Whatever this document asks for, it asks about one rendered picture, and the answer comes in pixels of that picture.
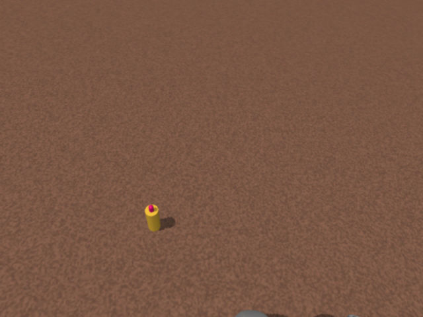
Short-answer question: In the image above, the bottle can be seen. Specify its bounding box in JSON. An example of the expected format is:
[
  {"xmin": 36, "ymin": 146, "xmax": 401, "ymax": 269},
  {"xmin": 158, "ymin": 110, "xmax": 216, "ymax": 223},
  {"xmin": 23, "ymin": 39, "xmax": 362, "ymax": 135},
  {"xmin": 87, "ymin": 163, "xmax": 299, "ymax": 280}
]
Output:
[{"xmin": 145, "ymin": 205, "xmax": 161, "ymax": 232}]

